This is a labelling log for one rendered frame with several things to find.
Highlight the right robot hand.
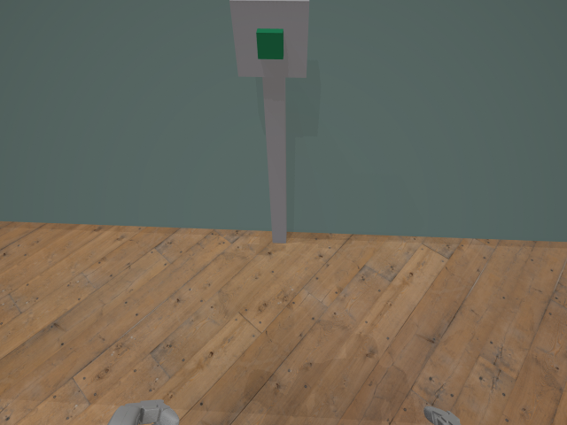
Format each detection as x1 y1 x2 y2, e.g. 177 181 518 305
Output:
423 406 461 425

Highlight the panel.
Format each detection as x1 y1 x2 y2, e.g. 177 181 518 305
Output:
229 0 309 243

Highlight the left robot hand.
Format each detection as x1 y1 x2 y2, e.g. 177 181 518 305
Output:
107 399 179 425

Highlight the button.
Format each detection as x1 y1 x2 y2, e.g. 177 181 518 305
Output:
256 28 284 59

